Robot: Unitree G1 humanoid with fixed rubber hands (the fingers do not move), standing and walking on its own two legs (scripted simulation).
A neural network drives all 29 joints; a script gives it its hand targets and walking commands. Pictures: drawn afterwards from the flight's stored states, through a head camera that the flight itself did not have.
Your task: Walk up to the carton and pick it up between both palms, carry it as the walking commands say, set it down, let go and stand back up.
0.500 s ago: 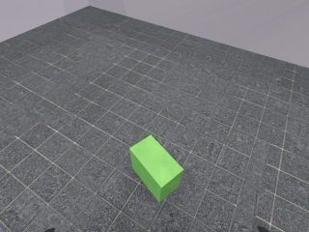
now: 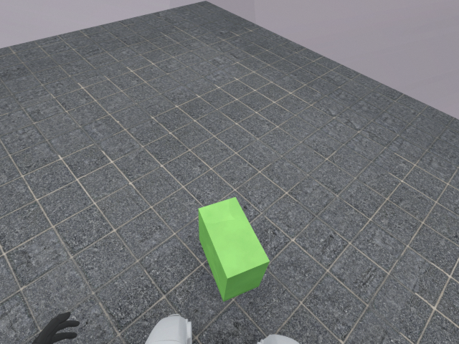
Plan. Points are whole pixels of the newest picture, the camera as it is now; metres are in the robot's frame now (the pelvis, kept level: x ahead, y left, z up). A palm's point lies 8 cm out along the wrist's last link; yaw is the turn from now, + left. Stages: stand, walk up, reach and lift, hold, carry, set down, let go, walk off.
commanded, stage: walk up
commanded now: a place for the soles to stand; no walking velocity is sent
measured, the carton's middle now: (229, 248) +0.57 -0.05 -0.59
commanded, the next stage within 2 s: none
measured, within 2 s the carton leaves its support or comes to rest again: neither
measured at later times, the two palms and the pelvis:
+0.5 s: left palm out of the picture -0.05 +0.13 -0.14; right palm out of the picture +0.24 -0.50 -0.08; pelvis +0.03 -0.19 -0.02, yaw +16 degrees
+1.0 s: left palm out of the picture -0.06 +0.06 -0.08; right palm (420, 255) +0.32 -0.45 -0.10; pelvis +0.08 -0.24 +0.01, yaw +27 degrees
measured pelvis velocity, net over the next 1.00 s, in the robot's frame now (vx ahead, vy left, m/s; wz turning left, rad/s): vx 0.08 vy -0.24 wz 0.47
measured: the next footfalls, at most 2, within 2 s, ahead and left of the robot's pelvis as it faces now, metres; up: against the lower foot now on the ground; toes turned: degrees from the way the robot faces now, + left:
left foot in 0.04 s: +0.12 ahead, +0.09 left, +0.00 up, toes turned +7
right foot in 0.30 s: +0.10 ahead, -0.28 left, +0.00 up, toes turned +11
